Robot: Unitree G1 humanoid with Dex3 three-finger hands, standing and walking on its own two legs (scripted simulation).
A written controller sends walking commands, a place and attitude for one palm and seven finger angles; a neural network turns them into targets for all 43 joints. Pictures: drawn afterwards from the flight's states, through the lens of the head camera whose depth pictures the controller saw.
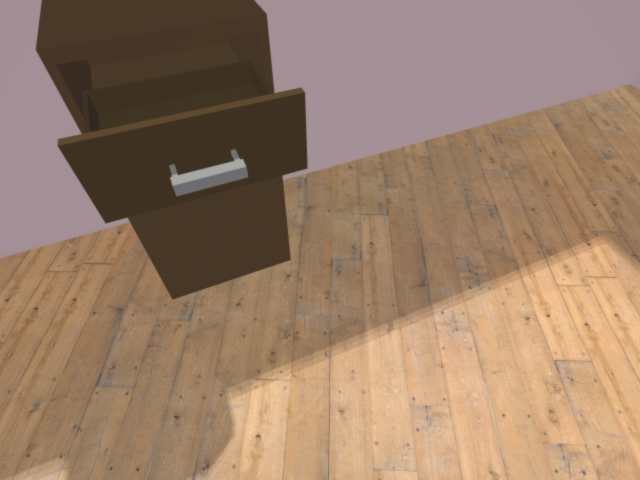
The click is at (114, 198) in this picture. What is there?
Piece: drawer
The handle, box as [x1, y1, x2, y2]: [169, 149, 247, 196]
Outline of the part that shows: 243,160 238,157 234,149 230,150 234,159 231,162 180,175 177,174 174,164 169,165 172,174 170,178 176,196 247,177 246,167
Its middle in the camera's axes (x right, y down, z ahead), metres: -0.21 -0.13 +0.71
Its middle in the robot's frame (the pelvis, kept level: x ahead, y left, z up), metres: +0.62 +0.24 +0.02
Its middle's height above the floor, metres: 0.79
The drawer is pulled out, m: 0.29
